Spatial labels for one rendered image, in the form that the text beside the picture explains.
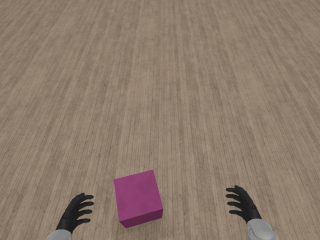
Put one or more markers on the robot left hand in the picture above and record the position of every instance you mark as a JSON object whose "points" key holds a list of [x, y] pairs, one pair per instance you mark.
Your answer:
{"points": [[69, 218]]}

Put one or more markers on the robot right hand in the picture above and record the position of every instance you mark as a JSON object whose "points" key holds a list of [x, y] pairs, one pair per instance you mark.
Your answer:
{"points": [[249, 210]]}

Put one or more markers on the right robot forearm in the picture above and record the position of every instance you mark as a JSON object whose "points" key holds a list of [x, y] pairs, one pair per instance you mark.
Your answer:
{"points": [[259, 229]]}

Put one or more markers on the left robot forearm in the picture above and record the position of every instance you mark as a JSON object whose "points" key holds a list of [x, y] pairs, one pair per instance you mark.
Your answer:
{"points": [[60, 234]]}

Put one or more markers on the carton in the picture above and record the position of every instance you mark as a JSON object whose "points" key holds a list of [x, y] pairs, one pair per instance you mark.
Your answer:
{"points": [[138, 199]]}

